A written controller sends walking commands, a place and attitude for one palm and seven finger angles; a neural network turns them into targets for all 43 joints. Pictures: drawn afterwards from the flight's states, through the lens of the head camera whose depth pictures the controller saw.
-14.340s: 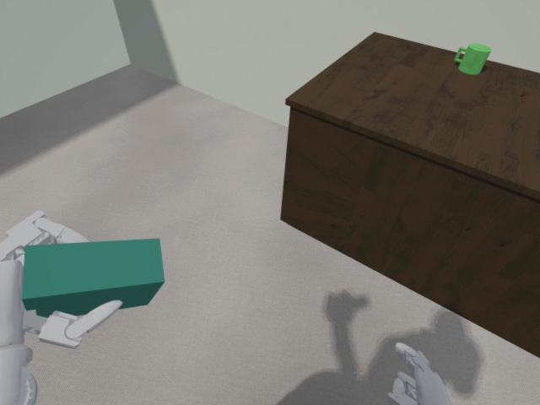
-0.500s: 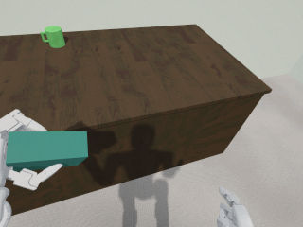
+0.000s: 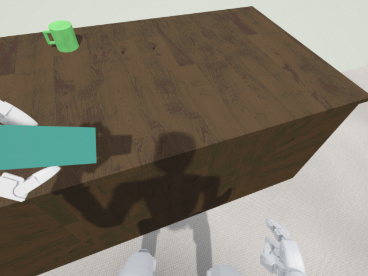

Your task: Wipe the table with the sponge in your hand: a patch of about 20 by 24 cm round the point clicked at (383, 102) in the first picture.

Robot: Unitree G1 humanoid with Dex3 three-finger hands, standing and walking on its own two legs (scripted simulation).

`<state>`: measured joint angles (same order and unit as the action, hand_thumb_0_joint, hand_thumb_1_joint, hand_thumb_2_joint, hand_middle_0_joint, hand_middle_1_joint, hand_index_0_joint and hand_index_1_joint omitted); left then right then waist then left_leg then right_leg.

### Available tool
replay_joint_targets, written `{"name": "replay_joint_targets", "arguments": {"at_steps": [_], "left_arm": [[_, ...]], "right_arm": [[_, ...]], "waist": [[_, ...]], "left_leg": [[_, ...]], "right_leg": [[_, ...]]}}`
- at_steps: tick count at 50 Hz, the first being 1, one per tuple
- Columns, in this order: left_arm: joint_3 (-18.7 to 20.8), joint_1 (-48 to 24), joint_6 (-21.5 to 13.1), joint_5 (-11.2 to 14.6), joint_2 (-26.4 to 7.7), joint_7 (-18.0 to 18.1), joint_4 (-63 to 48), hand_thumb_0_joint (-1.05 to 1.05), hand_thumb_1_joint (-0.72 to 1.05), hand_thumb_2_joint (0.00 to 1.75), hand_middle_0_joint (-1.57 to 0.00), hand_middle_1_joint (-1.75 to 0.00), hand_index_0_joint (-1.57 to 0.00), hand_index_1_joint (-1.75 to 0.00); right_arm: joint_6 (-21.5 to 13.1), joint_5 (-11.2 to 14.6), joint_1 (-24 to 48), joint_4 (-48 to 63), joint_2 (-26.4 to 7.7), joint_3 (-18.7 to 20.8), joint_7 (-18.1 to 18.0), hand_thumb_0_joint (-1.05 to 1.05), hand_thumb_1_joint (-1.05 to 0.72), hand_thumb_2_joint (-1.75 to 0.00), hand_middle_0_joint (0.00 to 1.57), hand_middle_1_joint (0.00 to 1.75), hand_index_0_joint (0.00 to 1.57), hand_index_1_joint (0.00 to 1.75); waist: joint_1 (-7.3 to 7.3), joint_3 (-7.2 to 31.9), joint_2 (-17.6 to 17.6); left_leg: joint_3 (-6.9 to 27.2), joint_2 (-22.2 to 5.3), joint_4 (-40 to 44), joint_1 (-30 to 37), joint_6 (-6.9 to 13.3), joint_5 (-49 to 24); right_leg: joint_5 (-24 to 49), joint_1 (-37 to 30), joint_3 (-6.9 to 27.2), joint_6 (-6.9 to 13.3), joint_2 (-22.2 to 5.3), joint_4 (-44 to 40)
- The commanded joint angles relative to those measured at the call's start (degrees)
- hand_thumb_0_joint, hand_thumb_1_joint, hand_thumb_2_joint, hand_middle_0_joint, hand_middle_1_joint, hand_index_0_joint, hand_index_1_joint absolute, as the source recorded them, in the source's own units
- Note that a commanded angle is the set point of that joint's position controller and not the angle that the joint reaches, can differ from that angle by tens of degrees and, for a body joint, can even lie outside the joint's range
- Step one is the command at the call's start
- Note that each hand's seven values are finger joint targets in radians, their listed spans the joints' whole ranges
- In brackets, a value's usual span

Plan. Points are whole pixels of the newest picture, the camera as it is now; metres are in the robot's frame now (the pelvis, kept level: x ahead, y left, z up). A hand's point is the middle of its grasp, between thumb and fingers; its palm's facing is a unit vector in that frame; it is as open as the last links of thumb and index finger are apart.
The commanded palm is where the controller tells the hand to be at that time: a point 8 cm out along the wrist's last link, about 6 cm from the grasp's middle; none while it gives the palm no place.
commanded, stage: shuffle to correct the standing spot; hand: left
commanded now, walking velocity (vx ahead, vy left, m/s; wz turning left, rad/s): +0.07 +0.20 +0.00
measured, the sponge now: (56, 148) +0.25 +0.22 +0.20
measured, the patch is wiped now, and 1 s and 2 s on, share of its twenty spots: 0.00 0.00 0.00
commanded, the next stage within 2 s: none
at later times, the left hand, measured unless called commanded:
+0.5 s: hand out of the picture +0.25 +0.34 +0.20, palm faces +0.41 -0.82 -0.40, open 9.6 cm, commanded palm +0.18 +0.38 +0.22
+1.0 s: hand out of the picture +0.22 +0.42 +0.21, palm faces +0.36 -0.85 -0.39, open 9.6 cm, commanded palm +0.16 +0.48 +0.22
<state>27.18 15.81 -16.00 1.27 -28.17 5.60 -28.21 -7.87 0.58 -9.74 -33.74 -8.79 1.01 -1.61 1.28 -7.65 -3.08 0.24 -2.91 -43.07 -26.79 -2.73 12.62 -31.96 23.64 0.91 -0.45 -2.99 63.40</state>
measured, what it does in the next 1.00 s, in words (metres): steps to the left: right foot, then left foot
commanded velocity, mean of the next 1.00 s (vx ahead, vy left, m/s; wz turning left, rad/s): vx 0.08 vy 0.17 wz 0.00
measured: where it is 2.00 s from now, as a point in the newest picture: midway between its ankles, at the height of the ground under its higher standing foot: outside the picture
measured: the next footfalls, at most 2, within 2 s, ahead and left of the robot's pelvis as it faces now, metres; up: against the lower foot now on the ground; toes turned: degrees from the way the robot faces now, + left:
right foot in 0.06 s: +0.05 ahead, -0.08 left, +0.00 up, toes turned -3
left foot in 0.36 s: +0.14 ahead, +0.22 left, +0.00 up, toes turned +6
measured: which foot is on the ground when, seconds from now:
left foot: down 0.00-0.08, up 0.10-0.34, down 0.36-0.60, up 0.62-0.92, down 0.94-1.00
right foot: up 0.00-0.04, down 0.06-0.38, up 0.40-0.58, down 0.60-0.96, up 0.98-1.00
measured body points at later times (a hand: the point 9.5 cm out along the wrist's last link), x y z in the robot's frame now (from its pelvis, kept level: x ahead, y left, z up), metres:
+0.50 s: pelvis +0.03 +0.10 +0.02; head +0.05 +0.10 +0.47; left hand +0.23 +0.38 +0.22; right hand +0.23 -0.14 -0.04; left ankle +0.10 +0.21 -0.70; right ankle +0.02 -0.01 -0.66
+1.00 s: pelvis +0.00 +0.19 +0.02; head +0.03 +0.21 +0.47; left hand +0.20 +0.46 +0.23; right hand +0.18 -0.06 -0.05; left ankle +0.04 +0.33 -0.70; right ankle +0.03 +0.05 -0.68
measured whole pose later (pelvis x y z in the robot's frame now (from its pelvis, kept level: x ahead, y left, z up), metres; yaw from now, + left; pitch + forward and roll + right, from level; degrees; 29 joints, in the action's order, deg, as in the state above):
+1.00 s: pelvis +0.00 +0.19 +0.02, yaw +1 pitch -3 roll +3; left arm 19.4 23.5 -12.3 0.4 -22.2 8.1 -32.7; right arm -7.8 0.1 -9.7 -35.5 -12.0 2.7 -2.7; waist 0.0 -7.6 -5.6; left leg -6.0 -1.3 -32.9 -15.6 -1.0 13.1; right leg -23.9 21.9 -0.2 -1.4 -8.1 48.1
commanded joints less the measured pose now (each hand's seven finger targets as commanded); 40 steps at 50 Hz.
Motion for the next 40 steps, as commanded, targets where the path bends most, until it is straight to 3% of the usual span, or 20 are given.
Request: {"name": "replay_joint_targets", "arguments": {"at_steps": [1,2,3,4,5,9,16,17,18,19,21,24,27,29,30,31,32,33,36,40], "left_arm": [[4.8,3.1,-1.9,1.8,-4.8,0.5,-12.4,0.0,0.1,1.3,-1.2,-1.6,-1.2,-1.6],[4.4,4.8,-1.4,1.8,-5.0,0.6,-14.0,0.0,0.1,1.3,-1.2,-1.6,-1.2,-1.6],[4.8,7.7,-1.0,1.6,-6.4,0.8,-13.9,0.0,0.1,1.3,-1.2,-1.6,-1.2,-1.6],[5.2,8.5,-0.7,1.1,-8.2,1.1,-14.8,0.0,0.1,1.3,-1.2,-1.6,-1.2,-1.6],[5.2,7.4,-0.4,2.0,-7.8,1.9,-15.3,0.0,0.1,1.3,-1.2,-1.6,-1.2,-1.6],[7.2,9.8,-1.1,1.5,-7.7,3.2,-11.7,0.0,0.1,1.3,-1.2,-1.6,-1.2,-1.6],[2.2,3.9,-0.7,0.8,-3.1,3.4,-6.7,0.0,0.1,1.3,-1.2,-1.6,-1.2,-1.6],[1.2,2.7,-0.9,0.9,-2.9,3.1,-9.9,0.0,0.1,1.3,-1.2,-1.6,-1.2,-1.6],[0.9,3.8,-1.0,1.5,-2.7,2.9,-12.0,0.0,0.1,1.3,-1.2,-1.6,-1.2,-1.6],[0.1,3.5,-1.7,1.1,-2.4,2.8,-15.8,0.0,0.1,1.3,-1.2,-1.6,-1.2,-1.6],[1.2,5.0,-1.4,0.2,-4.5,3.0,-16.8,0.0,0.1,1.3,-1.2,-1.6,-1.2,-1.6],[3.3,4.4,-1.9,0.6,-6.0,4.2,-25.3,0.0,0.1,1.3,-1.2,-1.6,-1.2,-1.6],[5.0,8.0,-0.4,1.7,-5.9,4.4,-21.8,0.0,0.1,1.3,-1.2,-1.6,-1.2,-1.6],[6.9,9.3,0.2,2.0,-6.8,4.3,-14.9,0.0,0.1,1.3,-1.2,-1.6,-1.2,-1.6],[7.4,9.7,0.7,1.9,-7.4,4.2,-11.0,0.0,0.1,1.3,-1.2,-1.6,-1.2,-1.6],[7.7,8.2,1.1,2.2,-7.9,4.0,-7.8,0.0,0.1,1.3,-1.2,-1.6,-1.2,-1.6],[3.5,6.0,1.6,2.9,-2.7,3.4,-4.7,0.0,0.1,1.3,-1.2,-1.6,-1.2,-1.6],[2.9,6.7,2.1,2.7,-2.1,3.2,-2.4,0.0,0.1,1.3,-1.2,-1.6,-1.2,-1.6],[1.3,5.8,0.9,1.6,-1.8,3.2,0.7,0.0,0.1,1.3,-1.2,-1.6,-1.2,-1.6],[-3.7,-0.4,0.2,0.7,0.0,3.9,-5.1,0.0,0.1,1.3,-1.2,-1.6,-1.2,-1.6]], "right_arm": [[-2.9,1.1,1.3,8.5,-8.9,2.0,0.7,0.0,-0.9,-0.9,0.2,0.3,0.2,0.3],[-2.7,1.2,1.8,9.0,-8.7,1.5,1.0,0.0,-0.9,-0.9,0.2,0.3,0.2,0.3],[-2.4,0.9,2.0,9.3,-7.7,0.9,1.2,0.0,-0.9,-0.9,0.2,0.3,0.2,0.3],[-1.7,0.6,2.9,9.9,-6.4,0.3,1.9,0.0,-0.9,-0.9,0.2,0.3,0.2,0.3],[-1.5,0.0,3.3,8.7,-8.4,0.0,2.5,0.0,-0.9,-0.9,0.2,0.3,0.2,0.3],[-1.7,-0.1,3.2,5.6,-8.8,0.5,1.7,0.0,-0.9,-0.9,0.2,0.3,0.2,0.3],[-2.7,0.1,3.5,6.2,-7.7,1.8,-0.1,0.0,-0.9,-0.9,0.2,0.3,0.2,0.3],[-2.8,0.3,3.2,7.0,-8.4,2.4,-0.2,0.0,-0.9,-0.9,0.2,0.3,0.2,0.3],[-3.2,0.8,3.5,7.8,-10.0,3.2,-0.3,0.0,-0.9,-0.9,0.2,0.3,0.2,0.3],[-3.1,0.8,2.2,8.5,-10.6,3.6,0.0,0.0,-0.9,-0.9,0.2,0.3,0.2,0.3],[-3.1,-0.1,2.7,8.2,-10.6,3.5,0.1,0.0,-0.9,-0.9,0.2,0.3,0.2,0.3],[-3.9,0.0,4.7,7.6,-10.1,2.9,0.1,0.0,-0.9,-0.9,0.2,0.3,0.2,0.3],[-3.3,0.2,4.9,8.4,-10.0,1.4,0.1,0.0,-0.9,-0.9,0.2,0.3,0.2,0.3],[-2.2,0.2,3.8,8.2,-9.3,0.5,-0.4,0.0,-0.9,-0.9,0.2,0.3,0.2,0.3],[-1.3,0.2,2.7,8.4,-8.3,0.7,-0.3,0.0,-0.9,-0.9,0.2,0.3,0.2,0.3],[-0.6,-0.2,2.7,8.5,-8.6,0.9,0.2,0.0,-0.9,-0.9,0.2,0.3,0.2,0.3],[-0.6,-0.1,1.6,6.7,-10.9,2.2,0.8,0.0,-0.9,-0.9,0.2,0.3,0.2,0.3],[-0.7,0.4,2.3,6.3,-11.1,2.7,1.1,0.0,-0.9,-0.9,0.2,0.3,0.2,0.3],[-0.6,-0.4,2.1,4.0,-9.4,0.3,0.6,0.0,-0.9,-0.9,0.2,0.3,0.2,0.3],[-3.0,-0.7,5.0,5.3,-8.2,0.5,-0.9,0.0,-0.9,-0.9,0.2,0.3,0.2,0.3]], "waist": [[-0.11,15.5,16.6],[0.62,15.3,13.4],[0.67,13.4,4.0],[0.5,11.3,-12.0],[0.26,10.4,-9.5],[-0.55,10.7,-6.8],[-0.87,15.7,-4.4],[-1.61,17.3,-0.9],[-2.11,19.0,7.9],[-1.31,21.1,16.0],[-0.72,17.1,18.3],[-1.02,16.6,20.9],[-0.29,14.1,18.4],[-0.31,12.9,10.0],[-0.47,11.2,-1.1],[-0.54,9.7,-11.5],[-1.22,7.9,-12.7],[-1.6,6.8,-12.1],[-1.58,9.0,-3.9],[-0.47,11.0,-10.4]], "left_leg": [[8.4,-8.1,17.7,1.1,11.6,10.8],[6.0,-6.2,13.5,-4.3,9.3,15.1],[-0.3,-0.5,2.4,-8.2,5.8,15.5],[-3.6,5.3,-15.7,-17.7,2.5,15.1],[1.4,2.1,-25.8,-18.6,1.0,11.8],[3.3,-1.7,-23.0,-17.4,0.6,8.9],[-11.2,6.1,16.5,16.1,2.8,-7.3],[-8.3,3.8,17.0,20.7,4.1,-10.6],[2.0,-4.6,15.8,28.7,8.6,-22.0],[12.1,-12.7,15.8,31.3,14.4,-35.0],[13.0,-12.8,20.6,21.1,16.0,-23.7],[7.0,-8.9,20.6,12.4,13.2,-9.5],[4.9,-7.5,20.7,3.3,10.2,6.0],[1.9,-4.0,13.7,-4.1,7.0,17.0],[-1.7,0.8,1.1,-8.0,4.4,19.5],[-2.5,4.3,-16.5,-12.3,2.0,18.5],[3.4,2.1,-26.9,-12.0,0.8,13.2],[4.5,2.0,-29.7,-13.1,0.6,12.0],[3.0,-1.1,-23.5,-12.5,1.0,7.4],[-6.6,2.6,0.5,2.8,2.7,7.3]], "right_leg": [[4.2,-10.2,-4.2,0.1,1.5,-17.7],[7.4,-17.0,-2.7,0.8,1.1,-28.1],[6.6,-18.4,6.7,2.9,-4.4,-40.1],[10.4,-20.3,31.7,8.1,-18.4,-48.6],[21.7,-18.2,31.8,9.1,-22.9,-49.1],[46.9,-21.8,14.8,9.5,-16.6,-37.1],[49.9,-14.8,0.5,2.6,-8.1,-26.1],[48.2,-12.2,-0.1,1.2,-6.7,-20.5],[33.0,-2.7,-2.6,-1.1,-2.8,-10.2],[3.4,4.6,-3.0,-1.1,0.0,-0.9],[-3.4,6.6,-2.6,-0.4,-0.9,3.3],[2.0,-0.2,-4.8,0.1,-1.2,-5.3],[8.3,-10.9,-7.0,0.1,0.4,-23.4],[16.4,-19.0,-4.3,1.3,-2.4,-36.6],[11.1,-17.8,9.6,5.0,-10.7,-45.0],[10.6,-14.3,30.4,10.4,-23.4,-51.3],[8.3,-8.8,32.0,12.5,-26.0,-53.0],[11.1,-8.2,31.5,12.6,-23.9,-51.6],[27.4,-14.3,11.0,8.7,-16.9,-43.1],[31.1,-13.2,2.4,5.8,-12.9,-41.6]]}}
